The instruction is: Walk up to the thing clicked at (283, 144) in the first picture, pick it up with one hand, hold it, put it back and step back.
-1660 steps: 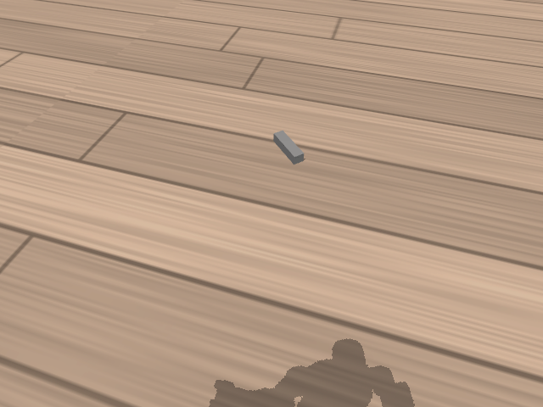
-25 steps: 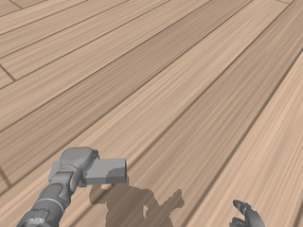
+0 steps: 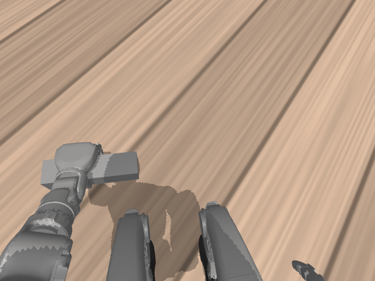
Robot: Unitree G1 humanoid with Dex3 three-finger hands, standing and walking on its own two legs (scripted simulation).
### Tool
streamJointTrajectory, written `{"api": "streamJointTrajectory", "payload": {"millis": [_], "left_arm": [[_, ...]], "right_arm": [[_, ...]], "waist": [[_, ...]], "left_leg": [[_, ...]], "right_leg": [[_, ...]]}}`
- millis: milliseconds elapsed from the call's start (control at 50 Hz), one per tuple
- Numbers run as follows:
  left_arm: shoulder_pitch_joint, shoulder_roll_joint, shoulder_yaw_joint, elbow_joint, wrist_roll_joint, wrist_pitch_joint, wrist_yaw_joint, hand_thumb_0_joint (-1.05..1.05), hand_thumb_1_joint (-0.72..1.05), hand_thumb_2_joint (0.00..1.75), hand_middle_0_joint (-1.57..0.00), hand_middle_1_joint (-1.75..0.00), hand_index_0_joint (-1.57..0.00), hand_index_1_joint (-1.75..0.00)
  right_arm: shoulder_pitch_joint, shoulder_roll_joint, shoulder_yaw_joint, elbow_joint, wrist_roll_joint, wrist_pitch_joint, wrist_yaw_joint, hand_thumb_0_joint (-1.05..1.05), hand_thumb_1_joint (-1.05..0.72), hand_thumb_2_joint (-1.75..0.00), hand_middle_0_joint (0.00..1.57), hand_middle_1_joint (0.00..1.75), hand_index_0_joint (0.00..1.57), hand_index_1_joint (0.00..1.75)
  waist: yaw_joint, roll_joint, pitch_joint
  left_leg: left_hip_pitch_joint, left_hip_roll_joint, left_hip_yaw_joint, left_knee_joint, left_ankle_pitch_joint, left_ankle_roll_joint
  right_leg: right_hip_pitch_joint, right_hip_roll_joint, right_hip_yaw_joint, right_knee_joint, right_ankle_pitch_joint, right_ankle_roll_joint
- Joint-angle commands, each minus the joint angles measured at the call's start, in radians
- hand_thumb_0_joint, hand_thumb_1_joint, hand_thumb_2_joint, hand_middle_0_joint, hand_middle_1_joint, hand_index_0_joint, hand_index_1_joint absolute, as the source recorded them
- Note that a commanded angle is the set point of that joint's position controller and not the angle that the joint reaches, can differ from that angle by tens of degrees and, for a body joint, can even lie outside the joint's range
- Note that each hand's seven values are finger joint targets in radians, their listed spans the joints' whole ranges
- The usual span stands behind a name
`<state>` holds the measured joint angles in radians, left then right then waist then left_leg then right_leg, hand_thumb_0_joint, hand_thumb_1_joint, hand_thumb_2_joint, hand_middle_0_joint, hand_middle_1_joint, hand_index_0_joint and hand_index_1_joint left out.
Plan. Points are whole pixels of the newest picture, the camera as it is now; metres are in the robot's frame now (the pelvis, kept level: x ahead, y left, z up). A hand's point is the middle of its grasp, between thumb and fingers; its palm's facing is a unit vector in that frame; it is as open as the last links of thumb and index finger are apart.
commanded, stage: crouch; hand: left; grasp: from above
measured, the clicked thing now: (93, 170) +0.39 +0.20 -0.17
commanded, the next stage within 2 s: lower in 1.08 s
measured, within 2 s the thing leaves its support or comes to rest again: neither
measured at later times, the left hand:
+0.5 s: hand (103, 176) +0.41 +0.22 -0.31, palm faces -0.44 -0.02 -0.90, open 9.0 cm
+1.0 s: hand (108, 179) +0.41 +0.21 -0.39, palm faces -0.46 -0.02 -0.89, open 9.1 cm
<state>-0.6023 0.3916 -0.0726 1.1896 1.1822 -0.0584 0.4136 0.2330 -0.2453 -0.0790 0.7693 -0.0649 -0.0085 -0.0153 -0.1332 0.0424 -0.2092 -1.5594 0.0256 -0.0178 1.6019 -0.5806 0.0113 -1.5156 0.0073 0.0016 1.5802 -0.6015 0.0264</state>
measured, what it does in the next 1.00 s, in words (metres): lowers itself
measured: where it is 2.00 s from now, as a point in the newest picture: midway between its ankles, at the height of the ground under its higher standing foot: (180, 275)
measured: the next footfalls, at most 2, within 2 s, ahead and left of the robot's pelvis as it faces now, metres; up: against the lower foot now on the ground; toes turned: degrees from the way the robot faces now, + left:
none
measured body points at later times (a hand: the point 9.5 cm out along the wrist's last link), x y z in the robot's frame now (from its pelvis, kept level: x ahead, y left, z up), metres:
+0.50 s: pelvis -0.01 -0.01 -0.14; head +0.21 +0.03 +0.26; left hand +0.43 +0.21 -0.26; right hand +0.06 -0.28 -0.26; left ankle +0.07 +0.11 -0.54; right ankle +0.06 -0.14 -0.54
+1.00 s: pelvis -0.03 -0.01 -0.20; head +0.21 +0.03 +0.18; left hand +0.43 +0.21 -0.33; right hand +0.01 -0.29 -0.32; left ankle +0.07 +0.11 -0.54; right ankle +0.06 -0.14 -0.54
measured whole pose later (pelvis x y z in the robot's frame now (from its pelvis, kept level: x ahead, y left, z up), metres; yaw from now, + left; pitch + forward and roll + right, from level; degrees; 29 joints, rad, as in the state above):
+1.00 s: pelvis -0.03 -0.01 -0.20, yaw -4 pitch +35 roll -5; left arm -0.84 0.57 0.05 1.40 1.24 -0.15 0.47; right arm 0.15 -0.24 -0.01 0.80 -0.14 -0.09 0.12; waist -0.21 0.00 -0.10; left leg -2.23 0.04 -0.10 2.27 -0.67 -0.01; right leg -2.16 0.04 -0.05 2.23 -0.69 0.02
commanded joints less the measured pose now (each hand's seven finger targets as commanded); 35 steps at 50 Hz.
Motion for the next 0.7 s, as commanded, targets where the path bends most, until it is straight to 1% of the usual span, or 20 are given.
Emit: {"api": "streamJointTrajectory", "payload": {"millis": [0, 40, 180, 200, 220, 260, 280, 300, 320, 380, 400, 420, 440, 480, 500, 540, 560, 580, 620, 680], "left_arm": [[-0.394, 0.235, 0.053, -0.142, -0.011, -0.019, 0.044, 0.00, 0.86, 0.74, -1.22, -0.51, -1.21, -0.52], [-0.428, 0.259, 0.065, -0.131, -0.007, -0.035, 0.048, 0.00, 0.85, 0.75, -1.21, -0.50, -1.19, -0.52], [-0.483, 0.307, 0.094, -0.110, 0.033, -0.068, 0.086, 0.00, 0.85, 0.76, -1.20, -0.53, -1.19, -0.54], [-0.496, 0.299, 0.090, -0.094, 0.038, -0.067, 0.093, 0.00, 0.85, 0.76, -1.20, -0.53, -1.19, -0.53], [-0.503, 0.316, 0.101, -0.084, 0.044, -0.066, 0.101, 0.00, 0.85, 0.76, -1.20, -0.52, -1.19, -0.53], [-0.509, 0.289, 0.099, -0.064, 0.040, -0.062, 0.109, 0.00, 0.84, 0.75, -1.17, -0.54, -1.17, -0.54], [-0.513, 0.305, 0.106, -0.058, 0.042, -0.059, 0.112, 0.00, 0.83, 0.74, -1.16, -0.54, -1.17, -0.54], [-0.507, 0.288, 0.099, -0.054, 0.038, -0.057, 0.111, 0.00, 0.84, 0.71, -1.15, -0.54, -1.17, -0.53], [-0.525, 0.312, 0.108, -0.058, 0.039, -0.057, 0.112, 0.00, 0.81, 0.71, -1.14, -0.53, -1.15, -0.52], [-0.528, 0.325, 0.115, -0.061, 0.038, -0.057, 0.109, 0.00, 0.80, 0.71, -1.13, -0.55, -1.14, -0.54], [-0.498, 0.344, 0.133, -0.033, 0.042, -0.055, 0.108, 0.00, 0.78, 0.72, -1.13, -0.53, -1.13, -0.53], [-0.529, 0.351, 0.133, -0.070, 0.042, -0.061, 0.107, 0.00, 0.78, 0.71, -1.13, -0.54, -1.14, -0.53], [-0.501, 0.321, 0.123, -0.032, 0.041, -0.060, 0.105, 0.00, 0.78, 0.71, -1.11, -0.56, -1.13, -0.55], [-0.527, 0.358, 0.140, -0.041, 0.045, -0.064, 0.103, 0.00, 0.75, 0.71, -1.09, -0.55, -1.10, -0.54], [-0.519, 0.319, 0.117, -0.021, 0.044, -0.064, 0.099, 0.00, 0.74, 0.70, -1.09, -0.55, -1.10, -0.54], [-0.535, 0.336, 0.125, -0.013, 0.047, -0.066, 0.102, 0.00, 0.71, 0.68, -1.05, -0.55, -1.07, -0.53], [-0.558, 0.363, 0.145, -0.045, 0.039, -0.074, 0.105, 0.00, 0.70, 0.67, -1.05, -0.54, -1.07, -0.52], [-0.528, 0.345, 0.133, -0.016, 0.041, -0.070, 0.102, 0.00, 0.69, 0.68, -1.04, -0.55, -1.06, -0.53], [-0.534, 0.382, 0.154, -0.028, 0.043, -0.076, 0.103, 0.00, 0.69, 0.71, -1.04, -0.56, -1.05, -0.55], [-0.549, 0.365, 0.142, 0.007, 0.045, -0.083, 0.103, 0.00, 0.68, 0.68, -1.02, -0.58, -1.05, -0.56]], "right_arm": [[0.086, -0.193, -0.047, -0.068, -0.007, -0.042, -0.008, 0.00, -0.89, -0.90, 0.20, 0.30, 0.20, 0.30], [0.086, -0.195, -0.045, -0.065, -0.011, -0.052, -0.001, 0.00, -0.89, -0.90, 0.20, 0.30, 0.20, 0.30], [0.105, -0.198, -0.030, -0.031, -0.032, -0.072, 0.033, 0.00, -0.89, -0.90, 0.20, 0.30, 0.20, 0.30], [0.103, -0.198, -0.031, -0.031, -0.033, -0.073, 0.036, 0.00, -0.89, -0.90, 0.20, 0.30, 0.20, 0.30], [0.101, -0.194, -0.028, -0.029, -0.035, -0.073, 0.041, 0.00, -0.89, -0.90, 0.20, 0.30, 0.20, 0.30], [0.110, -0.192, -0.025, -0.024, -0.044, -0.077, 0.053, 0.00, -0.89, -0.90, 0.20, 0.30, 0.20, 0.30], [0.108, -0.194, -0.024, -0.024, -0.046, -0.079, 0.057, 0.00, -0.89, -0.90, 0.20, 0.30, 0.20, 0.30], [0.104, -0.190, -0.024, -0.027, -0.049, -0.080, 0.062, 0.00, -0.89, -0.90, 0.20, 0.30, 0.20, 0.30], [0.103, -0.196, -0.026, -0.020, -0.049, -0.079, 0.063, 0.00, -0.89, -0.90, 0.20, 0.30, 0.20, 0.30], [0.102, -0.190, -0.023, -0.023, -0.054, -0.077, 0.073, 0.00, -0.89, -0.90, 0.20, 0.30, 0.20, 0.30], [0.103, -0.191, -0.021, -0.023, -0.056, -0.077, 0.075, 0.00, -0.90, -0.90, 0.20, 0.30, 0.20, 0.30], [0.104, -0.183, -0.020, -0.020, -0.057, -0.075, 0.079, 0.00, -0.90, -0.90, 0.20, 0.30, 0.20, 0.30], [0.110, -0.188, -0.019, -0.022, -0.061, -0.077, 0.084, 0.00, -0.90, -0.90, 0.20, 0.30, 0.20, 0.30], [0.108, -0.202, -0.023, -0.018, -0.059, -0.076, 0.086, 0.00, -0.89, -0.90, 0.20, 0.30, 0.20, 0.30], [0.097, -0.190, -0.019, -0.023, -0.060, -0.074, 0.090, 0.00, -0.89, -0.90, 0.20, 0.30, 0.20, 0.30], [0.098, -0.198, -0.020, -0.022, -0.059, -0.074, 0.093, 0.00, -0.89, -0.90, 0.20, 0.30, 0.20, 0.30], [0.106, -0.201, -0.022, -0.014, -0.063, -0.074, 0.095, 0.00, -0.89, -0.90, 0.20, 0.30, 0.20, 0.30], [0.109, -0.200, -0.019, -0.016, -0.063, -0.073, 0.098, 0.00, -0.89, -0.90, 0.20, 0.30, 0.20, 0.30], [0.102, -0.202, -0.019, -0.017, -0.063, -0.073, 0.101, 0.00, -0.89, -0.90, 0.20, 0.30, 0.20, 0.30], [0.101, -0.203, -0.014, -0.012, -0.066, -0.074, 0.106, 0.00, -0.90, -0.90, 0.20, 0.30, 0.20, 0.30]], "waist": [[-0.015, 0.051, -0.519], [-0.024, 0.054, -0.554], [-0.022, 0.153, -0.665], [-0.030, 0.150, -0.657], [-0.025, 0.166, -0.649], [-0.040, 0.165, -0.659], [-0.037, 0.175, -0.657], [-0.040, 0.184, -0.663], [-0.034, 0.186, -0.669], [-0.036, 0.191, -0.677], [-0.036, 0.171, -0.668], [-0.034, 0.185, -0.670], [-0.045, 0.186, -0.645], [-0.043, 0.190, -0.643], [-0.044, 0.218, -0.639], [-0.047, 0.209, -0.623], [-0.051, 0.199, -0.623], [-0.048, 0.180, -0.638], [-0.044, 0.191, -0.647], [-0.060, 0.183, -0.609]], "left_leg": [[0.290, -0.031, -0.016, -0.104, 0.037, 0.011], [0.254, -0.034, -0.022, -0.059, 0.006, 0.011], [0.236, -0.032, -0.023, 0.084, 0.111, 0.005], [0.218, -0.030, -0.031, 0.093, 0.096, 0.002], [0.212, -0.029, -0.031, 0.102, 0.096, 0.000], [0.190, -0.027, -0.030, 0.138, 0.120, 0.002], [0.178, -0.027, -0.029, 0.150, 0.121, 0.001], [0.187, -0.025, -0.031, 0.161, 0.129, 0.000], [0.171, -0.024, -0.022, 0.184, 0.133, 0.004], [0.129, -0.024, -0.009, 0.239, 0.162, 0.009], [0.109, -0.025, -0.012, 0.252, 0.165, 0.011], [0.091, -0.024, -0.006, 0.264, 0.161, 0.010], [0.079, -0.025, -0.009, 0.266, 0.155, 0.008], [0.075, -0.019, -0.023, 0.274, 0.136, 0.004], [0.075, -0.019, -0.019, 0.284, 0.138, 0.002], [0.049, -0.019, -0.020, 0.294, 0.118, 0.004], [0.031, -0.017, -0.020, 0.313, 0.120, 0.006], [0.028, -0.019, -0.017, 0.324, 0.131, 0.008], [0.005, -0.018, -0.010, 0.353, 0.140, 0.011], [-0.042, -0.018, -0.014, 0.366, 0.103, 0.011]], "right_leg": [[0.084, 0.013, -0.052, -0.128, 0.094, -0.061], [0.037, 0.013, -0.056, -0.090, 0.062, -0.061], [-0.094, 0.016, -0.071, 0.053, 0.136, -0.066], [-0.123, 0.017, -0.078, 0.071, 0.121, -0.066], [-0.133, 0.018, -0.079, 0.085, 0.121, -0.069], [-0.147, 0.016, -0.084, 0.113, 0.148, -0.065], [-0.161, 0.015, -0.085, 0.128, 0.149, -0.065], [-0.174, 0.014, -0.087, 0.139, 0.154, -0.065], [-0.174, 0.020, -0.086, 0.146, 0.162, -0.064], [-0.162, 0.026, -0.080, 0.180, 0.204, -0.061], [-0.168, 0.024, -0.083, 0.190, 0.206, -0.058], [-0.162, 0.028, -0.081, 0.200, 0.207, -0.060], [-0.177, 0.024, -0.084, 0.210, 0.202, -0.060], [-0.227, 0.028, -0.096, 0.241, 0.175, -0.065], [-0.236, 0.031, -0.095, 0.250, 0.176, -0.067], [-0.256, 0.035, -0.099, 0.260, 0.163, -0.066], [-0.253, 0.033, -0.100, 0.272, 0.168, -0.064], [-0.240, 0.038, -0.100, 0.277, 0.180, -0.063], [-0.240, 0.039, -0.095, 0.299, 0.192, -0.061], [-0.280, 0.040, -0.102, 0.317, 0.161, -0.062]]}}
